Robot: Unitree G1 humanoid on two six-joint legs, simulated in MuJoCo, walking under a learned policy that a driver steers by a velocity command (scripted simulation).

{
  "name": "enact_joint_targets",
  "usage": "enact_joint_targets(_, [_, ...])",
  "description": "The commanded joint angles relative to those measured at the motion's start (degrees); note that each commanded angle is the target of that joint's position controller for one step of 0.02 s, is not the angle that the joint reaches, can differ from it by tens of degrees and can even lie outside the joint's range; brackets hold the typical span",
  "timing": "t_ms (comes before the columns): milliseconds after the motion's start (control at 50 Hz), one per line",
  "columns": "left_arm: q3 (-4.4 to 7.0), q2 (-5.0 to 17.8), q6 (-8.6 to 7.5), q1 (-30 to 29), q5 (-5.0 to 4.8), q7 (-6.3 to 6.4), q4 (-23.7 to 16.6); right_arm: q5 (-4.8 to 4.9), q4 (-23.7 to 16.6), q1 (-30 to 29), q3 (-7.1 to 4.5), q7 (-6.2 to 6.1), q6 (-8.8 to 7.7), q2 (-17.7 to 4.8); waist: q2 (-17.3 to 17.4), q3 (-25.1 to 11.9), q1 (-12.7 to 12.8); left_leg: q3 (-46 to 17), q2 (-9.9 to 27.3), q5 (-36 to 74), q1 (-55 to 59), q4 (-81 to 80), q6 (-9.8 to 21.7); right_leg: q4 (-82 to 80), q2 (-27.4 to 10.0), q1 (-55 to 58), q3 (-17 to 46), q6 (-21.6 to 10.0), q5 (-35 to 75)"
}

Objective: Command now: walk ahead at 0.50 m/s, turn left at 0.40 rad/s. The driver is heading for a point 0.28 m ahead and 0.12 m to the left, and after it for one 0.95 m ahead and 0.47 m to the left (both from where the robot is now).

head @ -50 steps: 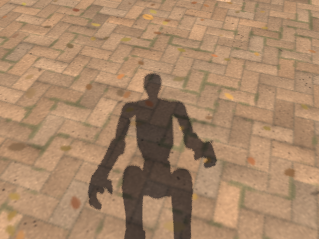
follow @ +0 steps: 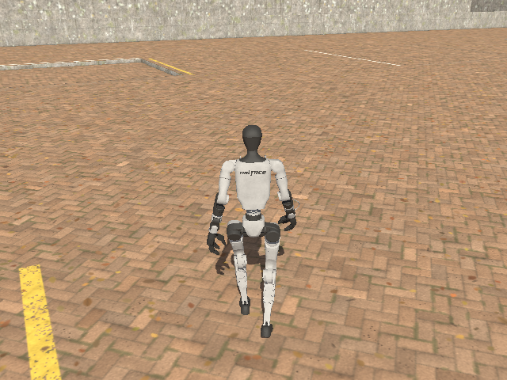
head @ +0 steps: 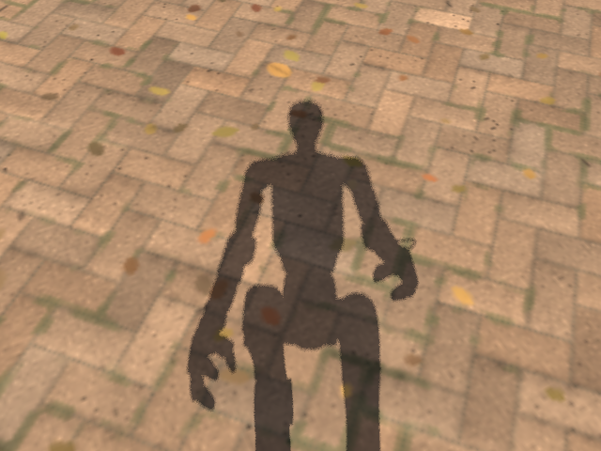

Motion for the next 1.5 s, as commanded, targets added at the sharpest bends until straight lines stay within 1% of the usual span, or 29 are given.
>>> enact_joint_targets(20, [1.78, 8.22, -1.89, -3.14, 0.19, -0.78, -7.66, 2.11, 2.7, 15.93, -4.47, -0.43, 0.89, -13.83, 5.1, -11.06, -5.41, -40.04, 21.61, -4.0, 36.62, -16.96, 14.35, 33.9, -1.47, -37.63, 9.63, -0.47, 2.49])
enact_joint_targets(60, [1.6, 7.3, -2.27, -6.22, 0.2, -0.98, -8.58, 1.75, 2.11, 11.34, -3.26, -0.62, 0.74, -8.74, -0.43, -2.49, -2.34, -29.34, 16.87, 4.22, 22.69, -20.02, 10.17, 25.5, -5.32, -34.27, 8.89, 0.19, 8.09])
enact_joint_targets(100, [1.32, 6.03, -0.24, -5.11, 1.51, -1.13, -8.98, 2.15, 2.46, 10.72, -2.69, -0.97, 0.08, -7.33, 1.05, -2.47, 0.21, -23.47, 12.83, 10.39, 16.35, -21.38, 8.24, 20.23, -6.52, -28.76, 8.6, 2.2, 8.59])
enact_joint_targets(180, [1.12, 5.24, 1.61, -11.18, 1.7, -1.57, -12.15, 2.35, 3.09, 14.65, -3.44, -1.07, -0.76, -10.04, 2.32, -1.43, -0.6, -20.75, 9.94, 12.22, 13.75, -23.33, 7.9, 11.77, -6.71, -31.49, 6.35, 5.29, 13.83])
enact_joint_targets(360, [0.19, 5.62, 1.0, -28.75, 0.56, -2.22, -19.34, 1.43, 3.32, 23.78, -3.67, -1.79, 0.2, -10.4, 4.53, -1.05, -7.27, -24.35, 9.57, 20.07, 25.09, -17.94, 4.79, -8.13, -3.1, -35.67, 6.3, 5.61, 23.84])
enact_joint_targets(420, [0.43, 7.37, 0.21, -26.55, 0.23, -2.05, -19.93, 1.03, 2.01, 21.51, -4.07, -2.49, 0.22, -11.79, 5.46, -1.53, -4.91, -26.87, 10.78, 23.38, 25.2, -14.15, 2.87, -14.3, -1.76, -27.94, 7.59, 3.86, 20.36])
enact_joint_targets(460, [1.51, 9.92, -0.58, -15.67, 0.08, -1.14, -16.86, 1.1, 0.79, 18.01, -4.37, -2.15, -0.19, -13.03, 4.6, -5.95, 0.25, -26.18, 8.38, 30.96, 21.26, -4.58, 0.46, -18.54, 0.78, -11.65, 6.67, 1.75, 17.03])
enact_joint_targets(480, [2.35, 12.31, -1.4, -7.81, 0.78, -0.32, -15.35, 1.71, 0.36, 17.48, -4.11, -1.52, -0.71, -12.01, 0.99, -11.15, 4.12, -23.24, 4.58, 26.41, 16.34, 7.11, -0.95, -20.94, -3.61, 0.67, 10.24, -0.31, 16.39])
enact_joint_targets(500, [3.44, 17.15, -1.42, 0.0, 2.29, 0.77, -15.68, 3.28, -1.87, 19.72, -2.78, -1.26, -1.12, -6.73, -7.18, -20.58, 5.59, -17.23, -0.04, 5.2, 5.71, 23.97, -2.64, -22.75, -19.36, 15.6, 27.15, -3.72, 4.44])
enact_joint_targets(520, [4.12, 19.16, -0.32, -2.62, 1.79, 0.57, -15.65, 3.25, -3.45, 24.18, -2.65, -1.37, -0.77, -6.56, -18.57, -23.54, 1.13, -12.35, -5.26, -24.45, -6.9, 34.2, -3.02, -29.83, -27.77, 19.12, 50.9, -9.2, 2.76])
enact_joint_targets(540, [3.31, 13.57, 0.32, -6.89, 1.28, 0.2, -16.63, 1.52, -1.08, 23.51, -3.01, -1.88, 0.33, -9.79, -7.77, -14.73, -0.46, -12.6, 0.42, -20.12, -10.95, 39.1, -2.87, -29.43, -26.08, 11.52, 46.25, -9.27, -1.99])
enact_joint_targets(560, [2.17, 8.72, 0.32, -9.61, 0.81, -0.03, -17.03, 0.94, -1.0, 19.34, -2.95, -1.27, 0.62, -9.47, -1.22, -8.07, -0.11, -11.88, 2.31, -15.16, -10.44, 37.94, -3.26, -30.36, -22.66, 4.15, 36.59, -8.19, 0.82])
enact_joint_targets(580, [1.63, 6.97, 0.19, -10.94, 0.98, -0.13, -16.69, 0.97, -1.44, 17.57, -2.78, -0.77, 0.85, -8.11, -1.05, -4.54, -1.02, -11.29, 4.04, -12.57, -9.09, 35.18, -3.67, -32.21, -19.65, -1.01, 28.8, -6.55, 7.38])
enact_joint_targets(640, [1.63, 7.11, -1.34, -8.36, 0.32, -0.31, -14.43, -0.07, -2.38, 16.18, -2.64, 0.7, 2.68, -7.12, -5.72, -3.37, -2.17, -9.72, 5.66, -10.08, -7.04, 32.99, -4.76, -34.1, -16.02, -5.08, 17.24, -5.14, 21.9])
enact_joint_targets(800, [2.35, 7.86, -2.08, -4.2, -0.13, -0.86, -11.49, 0.31, -8.27, 1.48, -1.13, 2.71, 3.06, -4.82, -4.32, -0.58, -0.7, -5.81, 7.17, 4.54, -13.33, 18.23, -6.26, -37.22, -14.1, -2.45, 1.77, -5.11, 31.76])
enact_joint_targets(900, [2.98, 10.13, -1.33, -0.16, -0.14, -0.28, -9.51, -0.07, -11.46, -6.38, -0.34, 3.52, 2.79, -4.57, -4.17, 1.22, 1.41, -0.56, 6.21, 3.59, -9.26, 5.31, -3.56, -35.32, -16.04, 2.57, -2.96, -3.86, 36.78])
enact_joint_targets(940, [3.16, 11.22, -0.5, 0.88, 0.0, 0.09, -8.74, -0.43, -11.92, -6.39, -0.57, 3.2, 2.85, -5.18, -4.56, 0.45, 0.91, 1.48, 3.93, -1.7, -6.33, 2.64, -1.57, -30.35, -16.66, 5.95, -5.1, -3.14, 48.96])
enact_joint_targets(980, [3.48, 13.09, 0.51, 1.39, 0.09, 0.44, -8.24, -0.75, -10.58, -0.66, -1.35, 2.48, 2.65, -6.52, -5.55, -3.83, -1.88, 3.16, -0.41, -7.65, 1.84, 0.7, 1.09, -18.13, -16.86, 7.78, -7.06, -2.66, 65.32])
enact_joint_targets(1000, [3.46, 13.5, 1.05, 0.92, -0.16, 0.5, -8.53, -1.06, -8.17, 7.35, -2.19, 1.9, 2.12, -7.72, -4.21, -8.48, -5.51, 2.79, -2.46, -6.49, 12.08, -3.11, 2.81, -6.72, -16.23, 4.51, -8.29, -1.87, 64.06])
enact_joint_targets(1020, [3.12, 12.6, 1.14, 0.48, 0.06, 0.4, -10.05, -1.6, -5.2, 17.5, -3.78, 0.9, 1.84, -11.52, 0.48, -14.72, -9.82, -6.16, 2.8, -9.84, 27.39, -5.87, 5.57, 9.59, -14.86, -6.7, -8.7, -0.04, 48.9])
enact_joint_targets(1040, [1.48, 5.16, 0.79, 2.64, -0.07, -0.99, -14.67, -0.76, -6.09, 16.48, -5.37, 0.05, 2.06, -18.57, 15.16, -19.78, -5.39, -36.31, 21.3, -11.32, 46.17, -8.61, 13.26, 29.53, -4.8, -33.55, -7.07, 3.61, -4.53])
enact_joint_targets(1060, [2.53, 10.33, 0.35, -4.81, 0.52, -1.09, -16.35, 0.84, -7.31, 19.94, -5.51, -0.52, 2.75, -18.33, 6.9, -22.19, -9.76, -49.13, 23.74, -8.38, 46.44, -15.81, 15.24, 35.97, -1.48, -40.58, 5.03, 3.94, -5.86])
enact_joint_targets(1080, [2.39, 9.91, -0.19, -9.2, -0.22, -1.31, -17.83, 1.15, -5.71, 17.48, -5.14, -1.09, 2.91, -16.76, 4.02, -13.29, -8.33, -38.19, 21.75, -1.67, 40.88, -16.29, 13.6, 34.14, -5.0, -44.19, 7.27, 3.23, 1.14])
enact_joint_targets(1120, [1.97, 8.96, -0.43, -7.55, 0.12, -1.13, -16.54, 1.63, -5.44, 12.25, -3.77, -1.41, 2.17, -11.76, 0.61, -5.0, -2.95, -27.31, 15.97, 12.16, 25.93, -17.63, 9.5, 24.06, -8.22, -36.98, 7.13, 3.31, 6.06])
enact_joint_targets(1160, [1.96, 8.62, 1.65, -4.3, 1.59, -1.32, -15.77, 2.06, -5.93, 9.88, -2.95, -1.27, 1.21, -9.78, 1.63, -5.39, 0.18, -22.66, 12.53, 17.85, 19.35, -18.98, 8.65, 20.37, -8.53, -30.49, 7.27, 4.55, 5.85])
enact_joint_targets(1240, [1.7, 6.92, 3.26, -9.18, 1.62, -1.9, -17.68, 2.0, -4.56, 13.65, -3.5, -0.87, 0.07, -11.51, 1.98, -3.37, -0.54, -21.53, 9.91, 14.27, 15.97, -21.88, 8.39, 12.91, -7.84, -33.06, 5.93, 6.16, 11.92])
enact_joint_targets(1420, [0.74, 6.43, 2.05, -26.06, 0.81, -2.61, -23.08, 1.59, -1.72, 23.6, -3.41, -1.65, -0.14, -11.34, 4.01, -0.89, -7.05, -23.68, 10.06, 19.96, 25.71, -18.52, 5.38, -7.49, -4.14, -36.7, 5.53, 4.97, 24.2])
enact_joint_targets(1460, [0.72, 6.72, 1.55, -26.23, 0.69, -2.69, -23.52, 1.4, -1.22, 23.83, -3.21, -2.1, -0.28, -11.44, 4.59, -0.67, -6.66, -24.38, 11.36, 23.02, 26.7, -17.42, 4.17, -11.01, -3.24, -32.65, 5.51, 3.28, 23.37])
enact_joint_targets(1500, [1.3, 8.07, 1.15, -20.82, 0.68, -2.27, -21.98, 1.26, -1.21, 21.53, -3.22, -2.34, -0.54, -12.41, 5.36, -1.58, -3.65, -23.75, 11.6, 30.78, 25.54, -14.17, 2.01, -14.47, -1.2, -22.96, 4.87, 1.11, 19.33])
